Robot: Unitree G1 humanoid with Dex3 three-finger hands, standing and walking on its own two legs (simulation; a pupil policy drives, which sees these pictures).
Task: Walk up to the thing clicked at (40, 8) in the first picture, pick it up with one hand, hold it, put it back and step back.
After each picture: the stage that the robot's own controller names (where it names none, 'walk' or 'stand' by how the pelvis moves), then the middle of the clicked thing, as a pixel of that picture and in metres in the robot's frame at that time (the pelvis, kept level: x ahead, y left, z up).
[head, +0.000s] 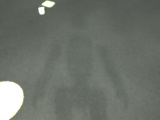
stand; (41, 9) +2.21 +0.64 -0.72
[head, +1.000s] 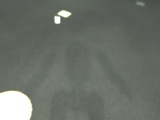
walk; (57, 18) +2.12 +0.30 -0.69
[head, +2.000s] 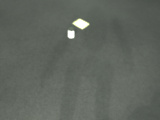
walk; (71, 32) +1.52 +0.10 -0.71
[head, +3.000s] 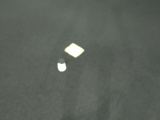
walk; (61, 64) +1.03 +0.17 -0.71
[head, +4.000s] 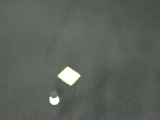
walk; (54, 97) +0.67 +0.19 -0.72
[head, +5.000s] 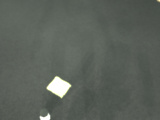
walk; (44, 115) +0.49 +0.22 -0.71
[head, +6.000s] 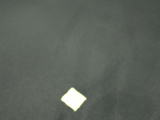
stand; out of the picture +0.41 +0.23 -0.71
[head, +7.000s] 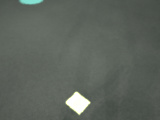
stand; out of the picture +0.44 +0.18 -0.72
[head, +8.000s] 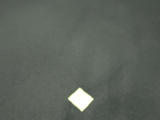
stand; out of the picture +0.43 +0.17 -0.71
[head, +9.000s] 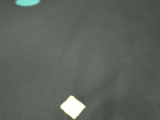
stand; out of the picture +0.41 +0.21 -0.72
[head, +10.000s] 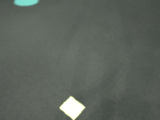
stand; out of the picture +0.40 +0.21 -0.73
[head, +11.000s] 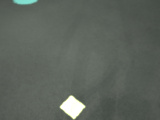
go down; out of the picture +0.39 +0.21 -0.73
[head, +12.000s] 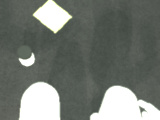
go down; (26, 55) +0.47 +0.25 -0.35
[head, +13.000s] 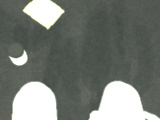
approach; (17, 54) +0.47 +0.26 -0.30
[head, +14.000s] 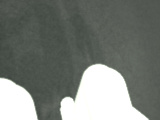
close in; out of the picture +0.45 +0.30 -0.22
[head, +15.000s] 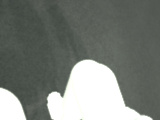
close; out of the picture +0.44 +0.31 -0.22
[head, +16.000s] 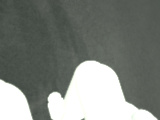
lift; out of the picture +0.41 +0.29 -0.23
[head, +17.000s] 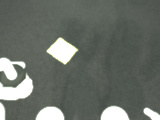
lift; (17, 82) +0.34 +0.21 -0.02
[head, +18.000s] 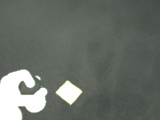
hold; (33, 94) +0.32 +0.18 -0.01
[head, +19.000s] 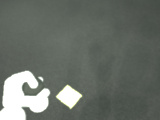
hold; (36, 95) +0.32 +0.17 -0.01
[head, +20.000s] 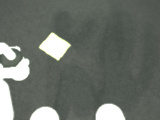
crouch; (15, 65) +0.42 +0.22 -0.08
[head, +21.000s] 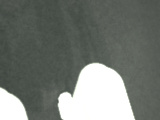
lower; out of the picture +0.44 +0.30 -0.22
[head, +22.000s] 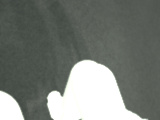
lower; out of the picture +0.44 +0.32 -0.23
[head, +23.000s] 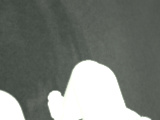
lower; out of the picture +0.44 +0.32 -0.23
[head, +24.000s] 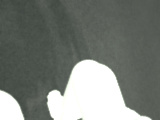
lower; out of the picture +0.44 +0.32 -0.23
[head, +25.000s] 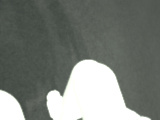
loosen; out of the picture +0.44 +0.31 -0.23
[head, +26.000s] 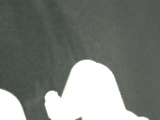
withdraw; out of the picture +0.44 +0.29 -0.24
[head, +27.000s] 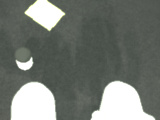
walk; (24, 58) +0.46 +0.24 -0.30
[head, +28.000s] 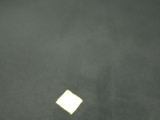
stand; out of the picture +0.39 +0.18 -0.65
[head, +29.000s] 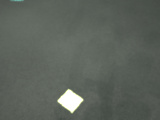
stand; out of the picture +0.41 +0.20 -0.67
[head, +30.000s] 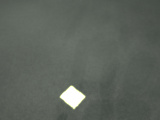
stand; out of the picture +0.41 +0.19 -0.68
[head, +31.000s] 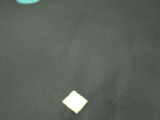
walk; out of the picture +0.42 +0.19 -0.72
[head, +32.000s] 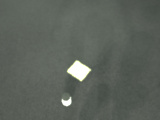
walk; (66, 98) +0.53 +0.15 -0.71
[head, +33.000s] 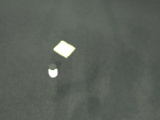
walk; (52, 70) +0.82 +0.21 -0.70
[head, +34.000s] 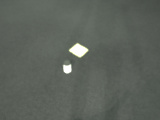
stand; (67, 66) +1.01 +0.20 -0.70
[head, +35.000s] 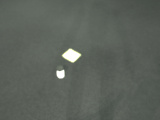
stand; (60, 71) +1.01 +0.23 -0.72
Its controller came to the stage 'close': yes
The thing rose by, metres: 0.70
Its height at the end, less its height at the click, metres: +0.00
